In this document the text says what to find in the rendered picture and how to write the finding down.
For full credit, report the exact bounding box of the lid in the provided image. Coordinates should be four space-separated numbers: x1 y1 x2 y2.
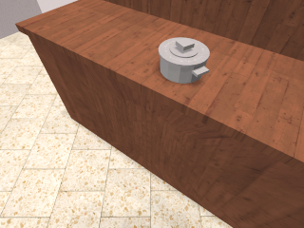
158 37 210 67

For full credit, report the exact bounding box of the knob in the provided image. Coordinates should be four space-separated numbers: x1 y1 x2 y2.
175 38 195 51

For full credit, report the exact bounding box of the table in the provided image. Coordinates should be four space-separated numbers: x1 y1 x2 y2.
15 0 304 228

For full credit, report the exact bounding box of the pot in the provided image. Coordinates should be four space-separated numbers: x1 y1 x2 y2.
160 58 209 84

